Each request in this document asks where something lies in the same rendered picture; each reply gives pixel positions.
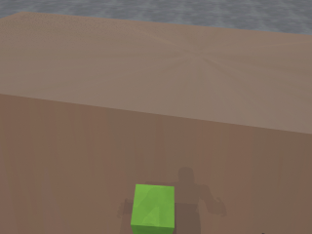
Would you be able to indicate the carton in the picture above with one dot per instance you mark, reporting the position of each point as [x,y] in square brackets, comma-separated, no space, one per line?
[153,209]

